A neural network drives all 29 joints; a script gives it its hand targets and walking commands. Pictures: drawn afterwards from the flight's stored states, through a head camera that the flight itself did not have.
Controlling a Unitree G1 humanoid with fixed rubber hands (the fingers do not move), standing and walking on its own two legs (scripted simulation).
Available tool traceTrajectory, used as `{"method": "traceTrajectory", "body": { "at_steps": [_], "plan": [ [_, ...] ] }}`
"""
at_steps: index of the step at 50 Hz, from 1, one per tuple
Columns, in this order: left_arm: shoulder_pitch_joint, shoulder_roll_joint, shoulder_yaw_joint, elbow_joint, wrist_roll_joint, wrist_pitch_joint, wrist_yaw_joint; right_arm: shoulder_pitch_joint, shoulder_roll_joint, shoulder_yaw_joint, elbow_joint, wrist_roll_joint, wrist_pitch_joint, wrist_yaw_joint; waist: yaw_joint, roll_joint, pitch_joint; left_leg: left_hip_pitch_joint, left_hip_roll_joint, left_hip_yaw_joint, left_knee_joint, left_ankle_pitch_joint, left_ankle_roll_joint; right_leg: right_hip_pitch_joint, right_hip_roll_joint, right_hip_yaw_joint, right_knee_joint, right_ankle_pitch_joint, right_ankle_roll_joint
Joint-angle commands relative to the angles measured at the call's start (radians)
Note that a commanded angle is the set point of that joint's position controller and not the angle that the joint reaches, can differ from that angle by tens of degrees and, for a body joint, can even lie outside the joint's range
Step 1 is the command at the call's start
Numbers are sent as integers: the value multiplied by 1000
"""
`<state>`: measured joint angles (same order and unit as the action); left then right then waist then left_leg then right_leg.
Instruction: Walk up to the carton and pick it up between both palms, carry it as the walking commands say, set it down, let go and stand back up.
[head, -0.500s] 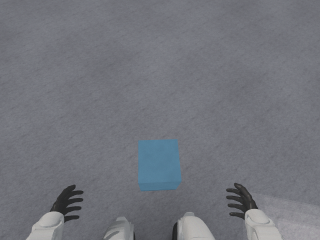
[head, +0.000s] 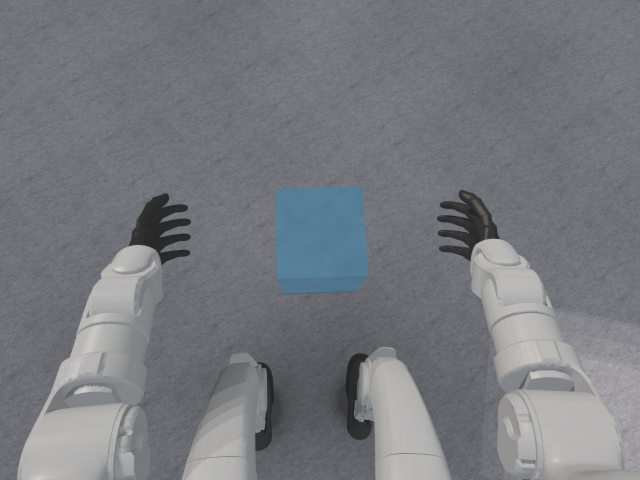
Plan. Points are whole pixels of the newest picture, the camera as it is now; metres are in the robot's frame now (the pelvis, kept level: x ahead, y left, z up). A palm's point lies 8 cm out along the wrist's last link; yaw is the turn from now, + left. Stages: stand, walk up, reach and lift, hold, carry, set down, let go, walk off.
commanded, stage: reach and lift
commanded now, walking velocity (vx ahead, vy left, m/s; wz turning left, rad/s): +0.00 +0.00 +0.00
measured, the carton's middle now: (319, 245) +0.51 -0.02 -0.56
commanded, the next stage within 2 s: none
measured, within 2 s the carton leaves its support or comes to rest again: neither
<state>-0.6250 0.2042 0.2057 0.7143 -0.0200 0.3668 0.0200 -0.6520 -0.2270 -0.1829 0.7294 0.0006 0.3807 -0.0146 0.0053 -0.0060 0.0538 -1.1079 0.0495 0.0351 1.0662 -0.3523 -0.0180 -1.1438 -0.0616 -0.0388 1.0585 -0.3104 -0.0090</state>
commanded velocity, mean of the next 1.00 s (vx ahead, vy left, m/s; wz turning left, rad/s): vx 0.00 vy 0.00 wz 0.00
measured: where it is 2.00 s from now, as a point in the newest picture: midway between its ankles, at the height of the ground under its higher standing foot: (309, 416)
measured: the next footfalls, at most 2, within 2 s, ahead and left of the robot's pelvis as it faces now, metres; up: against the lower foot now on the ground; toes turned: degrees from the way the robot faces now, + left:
none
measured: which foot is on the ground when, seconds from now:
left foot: down 0.00-1.00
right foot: down 0.00-1.00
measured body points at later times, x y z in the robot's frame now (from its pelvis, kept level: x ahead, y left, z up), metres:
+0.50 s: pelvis +0.01 +0.00 -0.03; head +0.31 -0.01 +0.31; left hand +0.53 +0.20 -0.13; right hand +0.54 -0.20 -0.13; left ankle +0.08 +0.14 -0.65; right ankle +0.10 -0.12 -0.65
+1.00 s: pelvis +0.01 +0.01 -0.13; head +0.33 +0.01 +0.19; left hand +0.52 +0.19 -0.26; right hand +0.53 -0.20 -0.26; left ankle +0.08 +0.14 -0.65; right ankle +0.10 -0.12 -0.65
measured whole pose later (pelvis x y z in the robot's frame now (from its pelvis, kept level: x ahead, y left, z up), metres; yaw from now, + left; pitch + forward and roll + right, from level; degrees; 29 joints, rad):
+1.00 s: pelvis +0.01 +0.01 -0.13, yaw +1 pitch +51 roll +1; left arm -1.08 0.19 0.29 0.82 -0.03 0.11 0.11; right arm -1.12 -0.29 -0.30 0.90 0.00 0.10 0.00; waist -0.01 0.00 -0.11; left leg -1.92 0.04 0.03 1.51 -0.48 -0.01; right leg -1.96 -0.07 0.00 1.49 -0.42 0.01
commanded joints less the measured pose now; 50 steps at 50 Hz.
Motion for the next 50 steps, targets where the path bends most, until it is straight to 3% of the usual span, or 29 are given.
{"method": "traceTrajectory", "body": {
  "at_steps": [1,9,20,29,32,38,50],
  "plan": [
    [-261,99,40,-42,4,-52,16,-264,-107,-35,-32,0,-57,-6,2,3,-647,137,-107,24,-150,-25,-5,344,107,4,-111,-2,16],
    [-446,118,77,45,-8,-167,40,-468,-131,-47,39,20,-167,-25,5,-17,-870,49,-126,15,-102,86,-13,293,124,15,-70,123,26],
    [-658,156,107,61,-19,-259,28,-678,-141,-76,56,2,-246,-26,15,-38,-1086,-63,-138,22,-59,244,-12,364,130,63,-28,352,31],
    [-600,96,166,30,53,-285,8,-619,-107,-155,34,-69,-284,7,-3,-19,-1134,-66,-136,10,-57,428,-13,329,126,63,-15,527,31],
    [-567,66,178,17,74,-292,6,-587,-95,-180,25,-89,-297,23,-4,-12,-1112,-76,-133,0,-43,453,-15,243,125,56,-2,518,31],
    [-579,30,168,24,74,-303,27,-602,-108,-200,66,-94,-317,42,-11,-3,-1058,-202,-131,-12,82,345,-27,-24,127,40,115,380,28],
    [-685,92,56,-20,-37,-262,102,-715,-196,-97,58,31,-293,-4,-15,-5,-1243,-277,-146,15,399,213,-39,-215,135,-10,425,219,35]
  ]
}}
